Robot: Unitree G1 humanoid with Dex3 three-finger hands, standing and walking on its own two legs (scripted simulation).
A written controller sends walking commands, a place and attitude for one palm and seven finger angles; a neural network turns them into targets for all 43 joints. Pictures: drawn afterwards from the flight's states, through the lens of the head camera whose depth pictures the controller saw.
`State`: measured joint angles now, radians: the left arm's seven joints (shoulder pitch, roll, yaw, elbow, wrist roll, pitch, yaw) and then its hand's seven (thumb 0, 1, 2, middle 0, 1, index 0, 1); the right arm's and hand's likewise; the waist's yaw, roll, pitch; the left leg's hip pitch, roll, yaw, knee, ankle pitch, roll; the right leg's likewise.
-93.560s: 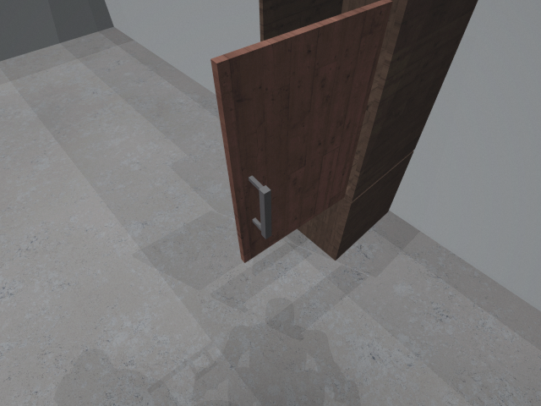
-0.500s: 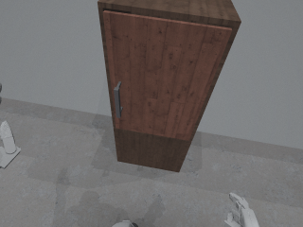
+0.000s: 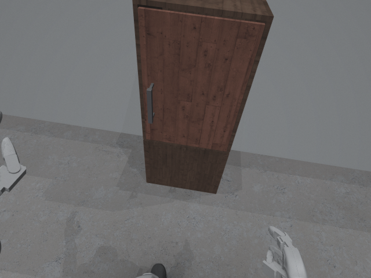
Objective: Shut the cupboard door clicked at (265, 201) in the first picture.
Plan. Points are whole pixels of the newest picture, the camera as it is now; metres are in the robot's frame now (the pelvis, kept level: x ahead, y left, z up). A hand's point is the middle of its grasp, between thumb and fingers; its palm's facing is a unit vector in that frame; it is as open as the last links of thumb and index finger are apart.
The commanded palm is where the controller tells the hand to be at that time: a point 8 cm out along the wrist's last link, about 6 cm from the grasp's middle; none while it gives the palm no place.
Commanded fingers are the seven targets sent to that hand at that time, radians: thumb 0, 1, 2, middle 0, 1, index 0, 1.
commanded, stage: stop stepping back and stand still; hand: left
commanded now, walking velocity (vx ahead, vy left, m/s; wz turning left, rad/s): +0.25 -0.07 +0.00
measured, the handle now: (151, 103) +0.80 +0.13 -0.09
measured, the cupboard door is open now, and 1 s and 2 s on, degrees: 0 0 0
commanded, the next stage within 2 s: let the arm hang, fingers relaxed in 1.48 s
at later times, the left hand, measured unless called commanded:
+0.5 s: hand out of the picture +0.10 +0.22 +0.20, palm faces +0.21 -0.83 -0.51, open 7.4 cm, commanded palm +0.06 +0.28 +0.19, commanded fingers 0.00 0.90 0.90 -0.20 -0.30 -0.20 -0.30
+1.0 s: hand (34, 232) +0.14 +0.19 +0.21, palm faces +0.35 -0.81 -0.47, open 7.4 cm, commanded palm +0.08 +0.25 +0.19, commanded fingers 0.00 0.90 0.90 -0.20 -0.30 -0.20 -0.30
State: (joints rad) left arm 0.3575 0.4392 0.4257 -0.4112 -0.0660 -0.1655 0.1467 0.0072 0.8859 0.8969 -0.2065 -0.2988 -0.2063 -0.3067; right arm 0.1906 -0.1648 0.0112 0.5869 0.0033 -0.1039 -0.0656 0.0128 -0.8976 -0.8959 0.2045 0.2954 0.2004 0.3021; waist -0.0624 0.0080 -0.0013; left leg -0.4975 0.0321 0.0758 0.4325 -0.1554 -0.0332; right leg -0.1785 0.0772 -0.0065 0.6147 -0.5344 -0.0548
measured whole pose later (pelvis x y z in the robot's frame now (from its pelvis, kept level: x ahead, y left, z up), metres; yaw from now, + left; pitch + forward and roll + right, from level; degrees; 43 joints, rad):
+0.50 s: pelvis -0.12 +0.01 +0.02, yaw -8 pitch +0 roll -3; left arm 0.66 0.50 0.43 -0.62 -0.01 -0.22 0.15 0.01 0.88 0.90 -0.21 -0.30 -0.21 -0.31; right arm 0.36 -0.11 0.03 0.66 -0.02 -0.09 -0.04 0.01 -0.89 -0.90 0.21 0.30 0.20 0.30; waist -0.06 -0.02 -0.05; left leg -0.31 0.13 0.01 0.47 -0.26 -0.02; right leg -0.39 0.02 -0.15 0.81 -0.38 -0.02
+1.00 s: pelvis -0.10 -0.03 +0.00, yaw -7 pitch -1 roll +3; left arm 0.50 0.46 0.46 -0.55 -0.05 -0.28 0.18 0.01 0.88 0.90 -0.21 -0.30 -0.21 -0.31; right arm 0.20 -0.23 -0.05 0.61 0.01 -0.11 -0.07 0.01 -0.90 -0.90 0.20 0.29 0.20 0.30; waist 0.00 -0.05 0.05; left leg -0.30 0.04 0.10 0.53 -0.23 -0.03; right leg -0.19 -0.04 -0.08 0.68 -0.43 -0.03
